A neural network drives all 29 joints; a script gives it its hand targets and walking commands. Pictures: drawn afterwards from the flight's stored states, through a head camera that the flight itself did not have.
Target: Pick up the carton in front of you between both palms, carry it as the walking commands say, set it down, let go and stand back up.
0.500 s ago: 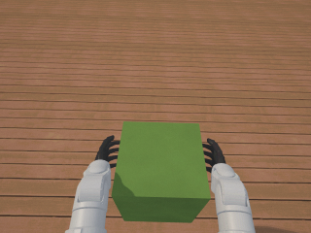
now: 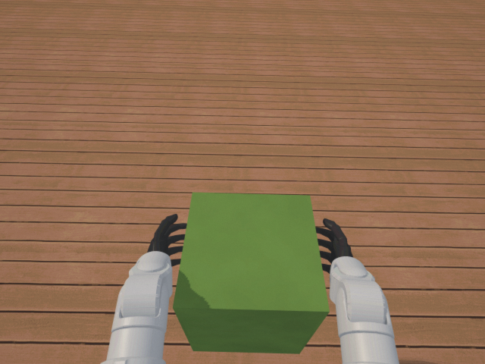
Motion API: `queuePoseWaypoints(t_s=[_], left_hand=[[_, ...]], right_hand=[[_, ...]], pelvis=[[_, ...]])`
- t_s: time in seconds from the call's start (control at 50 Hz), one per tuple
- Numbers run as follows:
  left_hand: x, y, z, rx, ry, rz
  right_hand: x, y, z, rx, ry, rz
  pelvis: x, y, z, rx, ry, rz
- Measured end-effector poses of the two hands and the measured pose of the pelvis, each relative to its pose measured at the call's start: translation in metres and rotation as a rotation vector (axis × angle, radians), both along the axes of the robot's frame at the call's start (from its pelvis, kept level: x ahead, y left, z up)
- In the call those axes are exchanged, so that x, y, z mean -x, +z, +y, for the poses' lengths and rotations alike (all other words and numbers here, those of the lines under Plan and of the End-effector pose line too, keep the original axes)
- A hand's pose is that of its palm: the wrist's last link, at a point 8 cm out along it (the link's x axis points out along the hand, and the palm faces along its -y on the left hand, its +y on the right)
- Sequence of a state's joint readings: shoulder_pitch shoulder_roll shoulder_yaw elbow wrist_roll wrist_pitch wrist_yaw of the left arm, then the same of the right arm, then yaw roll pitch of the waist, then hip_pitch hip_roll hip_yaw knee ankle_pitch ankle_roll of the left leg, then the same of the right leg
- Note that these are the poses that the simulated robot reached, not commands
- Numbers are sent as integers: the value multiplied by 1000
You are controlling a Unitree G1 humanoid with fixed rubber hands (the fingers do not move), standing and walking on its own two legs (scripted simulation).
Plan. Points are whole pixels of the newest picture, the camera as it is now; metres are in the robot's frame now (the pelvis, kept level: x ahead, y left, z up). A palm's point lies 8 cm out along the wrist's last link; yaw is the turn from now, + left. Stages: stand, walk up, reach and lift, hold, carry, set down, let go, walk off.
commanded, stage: carry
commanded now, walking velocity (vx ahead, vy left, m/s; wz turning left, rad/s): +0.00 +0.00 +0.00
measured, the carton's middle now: (248, 277) +0.30 +0.00 -0.04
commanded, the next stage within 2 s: hold in 0.14 s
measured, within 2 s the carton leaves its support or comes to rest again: neither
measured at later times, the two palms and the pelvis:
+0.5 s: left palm (183, 247) +0.30 +0.11 +0.04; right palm (366, 287) +0.24 -0.18 +0.04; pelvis -0.01 +0.03 +0.01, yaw -11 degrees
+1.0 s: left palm (196, 276) +0.34 +0.11 -0.14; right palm (332, 295) +0.31 -0.18 -0.14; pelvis -0.05 +0.07 -0.06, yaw -13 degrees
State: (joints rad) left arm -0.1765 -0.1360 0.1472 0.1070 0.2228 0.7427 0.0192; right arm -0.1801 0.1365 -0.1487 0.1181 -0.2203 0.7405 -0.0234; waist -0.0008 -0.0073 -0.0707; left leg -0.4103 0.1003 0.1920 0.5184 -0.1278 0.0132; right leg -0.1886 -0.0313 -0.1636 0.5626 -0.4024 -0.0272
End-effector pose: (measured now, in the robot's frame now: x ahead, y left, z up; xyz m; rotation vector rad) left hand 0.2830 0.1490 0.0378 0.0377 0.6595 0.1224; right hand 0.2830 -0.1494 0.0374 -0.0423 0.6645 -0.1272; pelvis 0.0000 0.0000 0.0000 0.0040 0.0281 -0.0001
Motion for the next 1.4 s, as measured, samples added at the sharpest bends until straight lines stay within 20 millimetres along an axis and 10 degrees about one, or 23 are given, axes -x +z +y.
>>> queuePoseWaypoints(t_s=[0.44,0.64,1.02,1.4], left_hand=[[-13,5,-41,-7,-210,-3],[-39,-14,-25,51,-159,39],[-63,-190,-37,50,-110,20],[-100,-285,-35,44,-66,26]], right_hand=[[46,6,-35,13,-197,0],[17,-11,-20,12,-185,36],[-26,-182,-35,16,-134,27],[-73,-280,-34,-31,-128,34]], pelvis=[[9,13,19,13,-181,-128],[18,4,48,8,-224,-94],[50,-68,64,-25,-217,440],[60,-165,38,-67,-221,739]])
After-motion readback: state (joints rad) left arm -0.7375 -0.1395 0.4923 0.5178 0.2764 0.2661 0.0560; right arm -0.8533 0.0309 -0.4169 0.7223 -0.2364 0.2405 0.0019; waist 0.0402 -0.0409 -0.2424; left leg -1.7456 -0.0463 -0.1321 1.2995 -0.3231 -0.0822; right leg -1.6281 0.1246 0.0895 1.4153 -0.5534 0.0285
